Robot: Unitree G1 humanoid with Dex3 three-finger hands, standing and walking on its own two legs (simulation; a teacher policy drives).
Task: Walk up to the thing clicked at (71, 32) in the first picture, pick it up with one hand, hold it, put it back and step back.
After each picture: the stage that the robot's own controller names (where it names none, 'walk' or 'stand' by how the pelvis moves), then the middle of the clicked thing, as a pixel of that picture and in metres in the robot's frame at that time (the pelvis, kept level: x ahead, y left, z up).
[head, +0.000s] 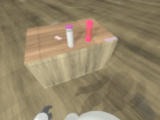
stand; (70, 36) +0.81 +0.30 -0.01
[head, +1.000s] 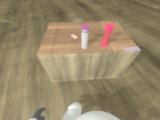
walk; (84, 37) +0.78 +0.17 +0.00
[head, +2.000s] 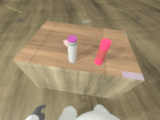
walk; (72, 50) +0.53 +0.20 +0.02
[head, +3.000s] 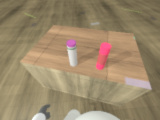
stand; (72, 54) +0.50 +0.21 +0.02
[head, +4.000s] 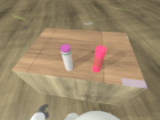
stand; (67, 59) +0.46 +0.23 +0.01
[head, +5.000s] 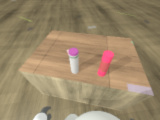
stand; (74, 62) +0.45 +0.18 -0.01
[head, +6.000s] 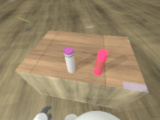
stand; (70, 61) +0.46 +0.21 -0.01
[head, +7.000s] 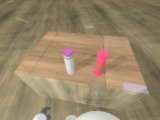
stand; (69, 62) +0.44 +0.21 -0.01
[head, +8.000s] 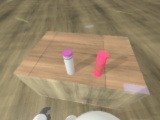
stand; (69, 63) +0.44 +0.21 -0.01
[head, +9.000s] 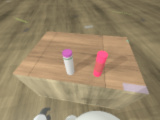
rise first; (69, 63) +0.44 +0.21 -0.01
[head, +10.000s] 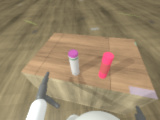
rise first; (74, 63) +0.44 +0.19 +0.00
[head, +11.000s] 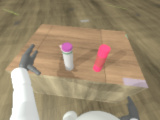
go down; (68, 58) +0.46 +0.18 +0.02
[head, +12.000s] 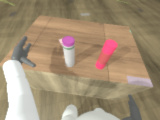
go down; (69, 53) +0.45 +0.17 +0.05
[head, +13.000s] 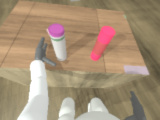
close in; (59, 45) +0.46 +0.19 +0.08
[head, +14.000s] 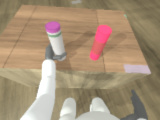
lift; (57, 44) +0.48 +0.20 +0.09
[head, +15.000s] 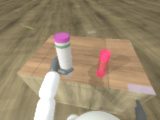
lift; (65, 57) +0.32 +0.18 +0.22
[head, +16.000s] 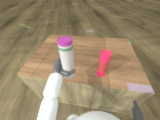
hold; (67, 59) +0.33 +0.17 +0.19
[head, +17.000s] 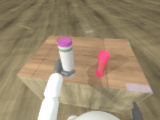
hold; (67, 60) +0.33 +0.16 +0.18
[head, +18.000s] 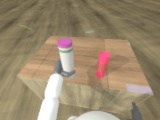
hold; (67, 61) +0.33 +0.17 +0.18
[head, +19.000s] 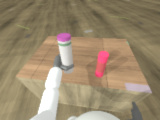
crouch; (66, 55) +0.37 +0.18 +0.18
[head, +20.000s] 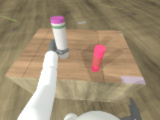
lower; (61, 39) +0.48 +0.20 +0.19
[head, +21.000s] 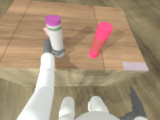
lower; (56, 39) +0.50 +0.19 +0.10
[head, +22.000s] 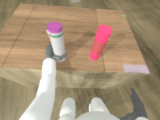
lower; (58, 45) +0.47 +0.19 +0.09
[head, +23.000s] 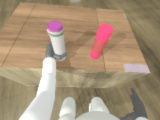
lower; (58, 44) +0.48 +0.19 +0.09
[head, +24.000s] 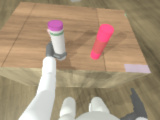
lower; (58, 43) +0.48 +0.19 +0.09
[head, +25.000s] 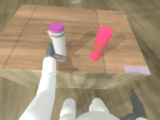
open; (59, 45) +0.48 +0.19 +0.09
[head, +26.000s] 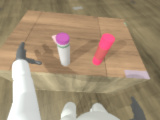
sink last; (64, 52) +0.45 +0.18 +0.07
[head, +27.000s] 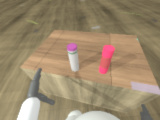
stand; (73, 58) +0.46 +0.20 +0.05
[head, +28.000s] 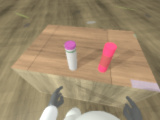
stand; (71, 57) +0.44 +0.18 +0.06
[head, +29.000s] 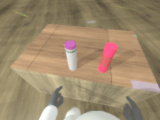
stand; (71, 57) +0.44 +0.18 +0.06
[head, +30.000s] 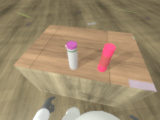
stand; (72, 56) +0.46 +0.19 +0.04
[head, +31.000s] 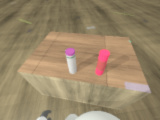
stand; (71, 62) +0.46 +0.20 -0.01
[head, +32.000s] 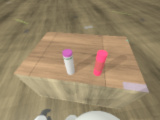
stand; (69, 63) +0.44 +0.21 -0.01
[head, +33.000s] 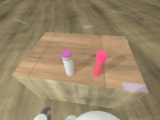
stand; (68, 64) +0.43 +0.22 -0.01
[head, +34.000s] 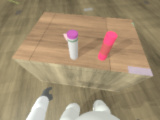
walk; (73, 46) +0.51 +0.17 +0.03
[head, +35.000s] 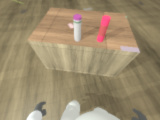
walk; (77, 29) +0.76 +0.23 +0.01
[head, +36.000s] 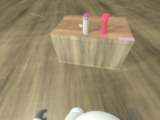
stand; (85, 24) +1.10 +0.21 +0.01
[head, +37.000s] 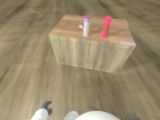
stand; (86, 26) +1.04 +0.17 +0.00
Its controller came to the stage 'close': yes
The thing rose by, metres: 0.20
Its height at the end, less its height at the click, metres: +0.00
